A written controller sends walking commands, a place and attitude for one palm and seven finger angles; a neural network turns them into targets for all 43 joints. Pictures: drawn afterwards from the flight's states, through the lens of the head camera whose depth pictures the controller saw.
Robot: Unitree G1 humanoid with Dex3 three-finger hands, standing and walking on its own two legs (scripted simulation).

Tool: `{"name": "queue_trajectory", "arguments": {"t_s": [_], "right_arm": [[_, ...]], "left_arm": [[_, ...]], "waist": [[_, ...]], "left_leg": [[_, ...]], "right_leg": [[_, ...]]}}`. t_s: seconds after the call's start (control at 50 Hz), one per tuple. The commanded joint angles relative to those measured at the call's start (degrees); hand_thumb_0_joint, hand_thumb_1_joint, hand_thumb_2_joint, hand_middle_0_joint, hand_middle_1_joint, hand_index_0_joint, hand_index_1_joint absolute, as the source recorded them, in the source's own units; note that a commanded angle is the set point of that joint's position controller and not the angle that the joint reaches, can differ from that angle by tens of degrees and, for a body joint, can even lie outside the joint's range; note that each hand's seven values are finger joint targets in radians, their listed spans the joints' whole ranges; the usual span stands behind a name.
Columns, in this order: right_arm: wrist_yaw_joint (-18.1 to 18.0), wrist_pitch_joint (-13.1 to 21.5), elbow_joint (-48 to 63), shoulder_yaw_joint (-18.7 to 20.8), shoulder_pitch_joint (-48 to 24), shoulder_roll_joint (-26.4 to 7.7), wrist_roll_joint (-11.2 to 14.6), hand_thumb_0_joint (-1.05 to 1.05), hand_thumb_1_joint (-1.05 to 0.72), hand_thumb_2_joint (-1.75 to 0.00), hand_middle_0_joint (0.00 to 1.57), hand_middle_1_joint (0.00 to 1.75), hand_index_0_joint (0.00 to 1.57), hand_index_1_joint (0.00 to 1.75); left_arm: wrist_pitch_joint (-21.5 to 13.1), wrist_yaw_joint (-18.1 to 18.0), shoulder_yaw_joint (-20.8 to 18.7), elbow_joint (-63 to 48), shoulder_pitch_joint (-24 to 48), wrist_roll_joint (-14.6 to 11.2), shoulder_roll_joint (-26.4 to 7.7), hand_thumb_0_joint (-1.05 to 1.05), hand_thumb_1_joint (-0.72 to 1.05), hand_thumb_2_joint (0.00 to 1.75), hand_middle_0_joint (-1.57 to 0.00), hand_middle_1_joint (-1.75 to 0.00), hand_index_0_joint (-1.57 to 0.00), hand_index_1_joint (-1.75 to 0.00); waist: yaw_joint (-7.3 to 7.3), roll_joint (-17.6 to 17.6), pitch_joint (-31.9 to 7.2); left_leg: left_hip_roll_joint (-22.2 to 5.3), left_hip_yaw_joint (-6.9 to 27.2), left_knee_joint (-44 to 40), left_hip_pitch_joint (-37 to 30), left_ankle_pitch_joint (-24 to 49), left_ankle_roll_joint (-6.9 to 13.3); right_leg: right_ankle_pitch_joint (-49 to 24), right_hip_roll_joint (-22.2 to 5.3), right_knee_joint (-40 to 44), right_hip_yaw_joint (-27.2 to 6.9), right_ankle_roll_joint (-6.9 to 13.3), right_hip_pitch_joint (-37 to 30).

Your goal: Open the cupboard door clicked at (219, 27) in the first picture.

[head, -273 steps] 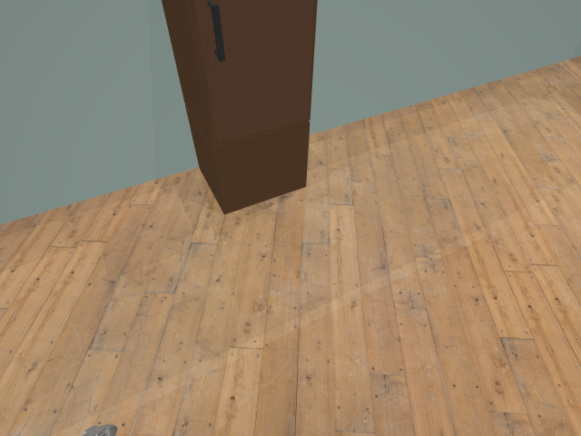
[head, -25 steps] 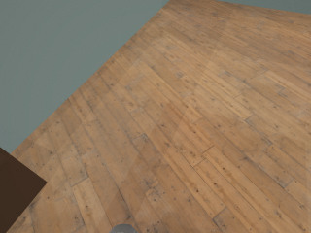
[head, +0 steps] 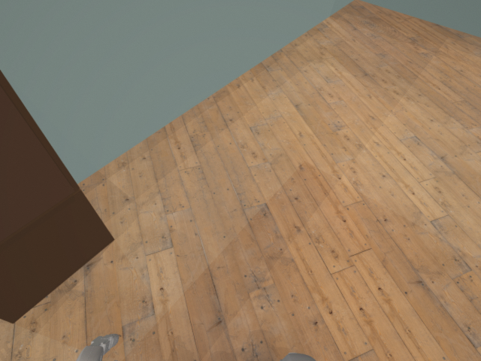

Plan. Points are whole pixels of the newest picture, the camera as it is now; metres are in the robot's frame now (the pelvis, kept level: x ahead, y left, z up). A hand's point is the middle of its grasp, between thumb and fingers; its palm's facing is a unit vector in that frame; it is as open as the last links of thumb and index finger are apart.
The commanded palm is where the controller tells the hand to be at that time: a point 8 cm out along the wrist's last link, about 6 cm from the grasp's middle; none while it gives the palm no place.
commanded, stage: turn to face it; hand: left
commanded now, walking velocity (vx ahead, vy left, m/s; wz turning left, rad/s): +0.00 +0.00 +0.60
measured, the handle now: out of the picture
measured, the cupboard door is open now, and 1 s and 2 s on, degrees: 0 0 0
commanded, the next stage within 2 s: take the last steps up to it in 1.24 s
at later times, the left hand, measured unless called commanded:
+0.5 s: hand out of the picture -0.04 +0.18 -0.16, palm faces +0.34 -0.90 -0.27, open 7.4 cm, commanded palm none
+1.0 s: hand out of the picture -0.07 +0.22 -0.15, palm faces +0.58 -0.77 -0.27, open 7.4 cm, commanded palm none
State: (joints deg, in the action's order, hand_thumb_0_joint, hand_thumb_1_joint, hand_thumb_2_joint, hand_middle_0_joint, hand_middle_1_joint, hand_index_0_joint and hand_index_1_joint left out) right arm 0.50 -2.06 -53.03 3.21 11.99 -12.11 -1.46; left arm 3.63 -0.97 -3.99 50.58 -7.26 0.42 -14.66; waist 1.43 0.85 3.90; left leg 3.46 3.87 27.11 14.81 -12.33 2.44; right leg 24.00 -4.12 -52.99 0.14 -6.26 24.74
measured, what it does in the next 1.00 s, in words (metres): steps on the spot, turning left: right foot, then left foot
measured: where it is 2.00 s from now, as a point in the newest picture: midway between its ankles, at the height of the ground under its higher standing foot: outside the picture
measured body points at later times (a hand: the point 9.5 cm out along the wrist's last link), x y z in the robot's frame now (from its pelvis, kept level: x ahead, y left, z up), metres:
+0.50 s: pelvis -0.03 -0.03 +0.00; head +0.01 -0.03 +0.45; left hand -0.05 +0.23 -0.14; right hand +0.13 -0.27 -0.15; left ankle -0.08 +0.11 -0.69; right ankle +0.00 -0.14 -0.74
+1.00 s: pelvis -0.04 -0.01 +0.00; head -0.02 +0.00 +0.45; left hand -0.10 +0.26 -0.13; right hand +0.16 -0.18 -0.14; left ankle -0.08 +0.09 -0.74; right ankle +0.04 -0.13 -0.70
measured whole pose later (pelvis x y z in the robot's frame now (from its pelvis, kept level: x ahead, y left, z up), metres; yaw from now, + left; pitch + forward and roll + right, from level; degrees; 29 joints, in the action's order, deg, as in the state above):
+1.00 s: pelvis -0.04 -0.01 +0.00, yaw +35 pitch +0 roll +0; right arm 0.7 -2.4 -52.1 3.0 10.7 -12.3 -1.6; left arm 3.3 -1.0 -3.2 50.2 -8.4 0.4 -13.8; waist 1.2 -0.2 3.8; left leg 3.8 5.1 28.1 15.9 -11.6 1.8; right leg 24.6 -3.2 -48.6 0.8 -5.4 22.7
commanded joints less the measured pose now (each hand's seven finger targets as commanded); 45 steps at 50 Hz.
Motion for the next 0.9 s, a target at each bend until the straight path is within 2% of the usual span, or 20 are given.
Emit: {"name": "queue_trajectory", "arguments": {"t_s": [0.0,0.06,0.08,0.1,0.12,0.14,0.18,0.22,0.36,0.46,0.52,0.54,0.56,0.58,0.6,0.62,0.64,0.68,0.76,0.88], "right_arm": [[-0.86,0.81,4.11,3.92,1.07,-13.07,-0.01,0.00,-0.90,-0.90,0.20,0.30,0.20,0.30],[-0.64,0.51,4.94,4.09,-0.90,-12.50,0.37,0.00,-0.90,-0.90,0.20,0.30,0.20,0.30],[-0.41,0.56,5.21,3.96,-0.84,-10.86,0.78,0.00,-0.90,-0.90,0.20,0.30,0.20,0.30],[-0.08,0.65,6.05,3.26,1.28,-6.63,1.34,0.00,-0.90,-0.90,0.20,0.30,0.20,0.30],[-0.12,0.38,7.01,3.55,1.41,-7.27,0.65,0.00,-0.90,-0.90,0.20,0.30,0.20,0.30],[-0.06,-0.44,5.75,3.92,-0.31,-9.18,0.01,0.00,-0.90,-0.90,0.20,0.30,0.20,0.30],[0.73,-1.19,3.61,3.85,1.06,-7.93,-0.06,0.00,-0.90,-0.90,0.20,0.30,0.20,0.30],[1.29,-1.47,2.73,3.58,2.28,-7.01,0.16,0.00,-0.90,-0.90,0.20,0.30,0.20,0.30],[1.44,-1.62,4.08,2.48,-5.33,-6.37,0.38,0.00,-0.90,-0.90,0.20,0.30,0.20,0.30],[1.35,-0.60,5.14,1.40,-7.17,-5.67,0.96,0.00,-0.90,-0.90,0.20,0.30,0.20,0.30],[1.10,0.16,4.68,1.64,-3.05,-7.20,0.83,0.00,-0.90,-0.90,0.20,0.30,0.20,0.30],[1.09,0.65,3.96,2.36,0.34,-10.07,0.63,0.00,-0.90,-0.90,0.20,0.30,0.20,0.30],[0.79,1.15,3.94,4.11,3.35,-17.35,0.18,0.00,-0.90,-0.90,0.20,0.30,0.20,0.30],[0.52,0.78,2.71,4.65,7.32,-20.34,0.61,0.00,-0.90,-0.90,0.20,0.30,0.20,0.30],[-0.12,0.99,1.99,4.30,7.41,-18.56,0.58,0.00,-0.90,-0.90,0.20,0.30,0.20,0.30],[-0.73,0.95,2.86,3.87,4.04,-17.13,0.45,0.00,-0.90,-0.90,0.20,0.30,0.20,0.30],[-0.91,1.01,3.96,3.21,0.09,-15.02,0.31,0.00,-0.90,-0.90,0.20,0.30,0.20,0.30],[-0.85,1.40,5.35,2.39,-3.91,-13.20,0.41,0.00,-0.90,-0.90,0.20,0.30,0.20,0.30],[-0.77,1.44,5.23,2.58,-2.25,-13.07,0.51,0.00,-0.90,-0.90,0.20,0.30,0.20,0.30],[-0.70,0.94,4.77,3.18,-0.02,-12.80,0.18,0.00,-0.90,-0.90,0.20,0.30,0.20,0.30]], "left_arm": [[-2.22,-0.45,-0.79,-6.27,1.05,-0.20,-3.73,0.00,0.90,0.90,-0.20,-0.30,-0.20,-0.30],[-2.91,-0.74,-1.02,-5.28,-4.08,-0.47,-4.64,0.00,0.90,0.90,-0.20,-0.30,-0.20,-0.30],[-3.50,-0.99,-1.46,-4.99,-6.54,-0.22,-6.33,0.00,0.90,0.90,-0.20,-0.30,-0.20,-0.30],[-4.11,-1.53,-2.52,-4.96,-7.16,0.70,-11.69,0.00,0.90,0.90,-0.20,-0.30,-0.20,-0.30],[-3.68,-1.47,-2.31,-6.25,-5.71,0.82,-14.17,0.00,0.90,0.90,-0.20,-0.30,-0.20,-0.30],[-3.85,-1.58,-2.15,-6.25,-4.38,0.34,-11.16,0.00,0.90,0.90,-0.20,-0.30,-0.20,-0.30],[-3.84,-1.17,-0.91,-6.95,1.05,0.36,-7.34,0.00,0.90,0.90,-0.20,-0.30,-0.20,-0.30],[-4.18,-1.12,-0.45,-6.80,0.94,0.52,-5.86,0.00,0.90,0.90,-0.20,-0.30,-0.20,-0.30],[-3.93,-1.09,-1.12,-3.46,-7.71,1.10,-8.61,0.00,0.90,0.90,-0.20,-0.30,-0.20,-0.30],[-3.31,-0.87,-2.05,-2.06,-9.11,1.40,-11.14,0.00,0.90,0.90,-0.20,-0.30,-0.20,-0.30],[-2.78,-0.62,-2.34,-1.37,-8.12,0.96,-10.97,0.00,0.90,0.90,-0.20,-0.30,-0.20,-0.30],[-2.43,-0.36,-2.24,-1.81,-8.19,0.45,-9.98,0.00,0.90,0.90,-0.20,-0.30,-0.20,-0.30],[-2.18,0.22,-1.81,-4.08,-8.07,0.06,-6.26,0.00,0.90,0.90,-0.20,-0.30,-0.20,-0.30],[-1.92,0.05,-0.68,-6.32,-4.23,0.69,-5.28,0.00,0.90,0.90,-0.20,-0.30,-0.20,-0.30],[-1.43,-0.50,-0.92,-5.99,-1.86,0.77,-5.47,0.00,0.90,0.90,-0.20,-0.30,-0.20,-0.30],[-1.46,-0.42,-1.12,-5.36,-0.37,0.56,-5.66,0.00,0.90,0.90,-0.20,-0.30,-0.20,-0.30],[-1.49,-0.01,-1.40,-4.33,-0.90,0.55,-6.20,0.00,0.90,0.90,-0.20,-0.30,-0.20,-0.30],[-1.50,0.43,-1.53,-2.47,-4.59,0.71,-6.31,0.00,0.90,0.90,-0.20,-0.30,-0.20,-0.30],[-1.52,0.22,-1.29,-2.67,-4.51,0.59,-6.17,0.00,0.90,0.90,-0.20,-0.30,-0.20,-0.30],[-1.75,-0.22,-0.91,-4.88,-0.83,0.33,-5.08,0.00,0.90,0.90,-0.20,-0.30,-0.20,-0.30]], "waist": [[0.62,-10.77,-7.37],[-1.90,-9.19,-8.76],[-3.13,-5.12,-10.06],[-3.01,11.25,-10.35],[-2.68,13.74,-8.55],[-2.72,13.09,-6.22],[0.47,7.20,-1.05],[0.98,7.91,-0.61],[-3.34,9.84,-2.41],[-4.37,12.49,-5.15],[-1.65,10.16,-7.05],[0.52,3.86,-9.02],[2.34,-15.11,-10.07],[4.07,-16.58,-10.45],[4.33,-14.92,-10.25],[3.25,-15.60,-7.10],[1.73,-13.27,-4.15],[-0.85,-10.31,-3.71],[-0.32,-7.53,-5.63],[0.99,-9.00,-5.51]], "left_leg": [[-14.86,19.33,-4.88,-6.07,22.48,7.79],[-11.64,19.39,-0.98,0.39,19.86,4.80],[-9.03,17.23,3.05,5.57,13.26,1.89],[-1.45,6.58,15.16,18.44,-6.79,-3.19],[0.75,1.00,28.46,20.13,-21.39,-5.22],[-2.26,3.13,35.34,17.75,-19.89,-4.65],[-3.96,0.52,42.91,18.43,-11.66,-5.57],[-4.62,-1.42,43.83,18.09,-7.86,-6.53],[-5.55,-5.87,31.02,16.22,-12.18,-7.71],[-4.81,-9.68,16.98,8.96,-14.07,-6.14],[-4.74,-10.59,2.60,-0.83,-4.85,-4.77],[-6.92,-7.69,-4.17,-10.12,3.47,-3.56],[-22.44,13.12,-6.36,-19.46,21.18,3.18],[-29.34,18.29,-6.32,-18.10,32.56,9.35],[-26.96,17.04,-6.57,-14.49,26.25,9.43],[-24.02,15.55,-7.43,-9.85,19.89,8.60],[-20.97,12.62,-8.30,-6.86,17.58,7.46],[-16.76,8.16,-8.52,-5.54,18.02,5.56],[-15.94,9.62,-8.60,-7.37,17.55,6.57],[-16.07,15.51,-8.01,-7.38,15.05,8.07]], "right_leg": [[1.48,2.28,8.93,-0.53,1.21,-1.96],[-7.54,3.39,24.10,0.44,2.04,-14.03],[-12.14,-0.09,32.67,-2.09,2.87,-21.79],[-13.97,-15.82,38.17,-16.85,7.80,-31.03],[-19.05,-26.36,38.40,-22.08,13.95,-22.90],[-17.35,-22.97,38.65,-19.06,14.28,-16.08],[-17.11,-16.00,37.11,-8.78,12.56,-12.50],[-21.64,-13.31,35.75,-2.32,11.16,-12.92],[-30.54,-15.61,33.46,1.64,12.85,-20.34],[-36.16,-17.50,29.05,4.37,13.02,-21.29],[-32.18,-16.97,21.99,8.37,9.36,-17.55],[-25.97,-15.17,13.97,10.45,6.46,-10.76],[2.05,-6.92,0.34,12.54,1.48,6.17],[15.83,-4.50,-8.27,6.94,1.05,10.77],[12.92,-4.53,-12.16,2.57,1.39,10.50],[9.08,-4.54,-14.02,1.18,1.27,11.03],[4.47,-4.53,-14.79,0.58,1.11,10.55],[-1.18,-3.80,-14.09,1.04,0.74,8.07],[-2.00,-2.38,-8.84,0.58,0.15,6.15],[0.35,-0.36,-0.94,-0.13,0.52,4.44]]}}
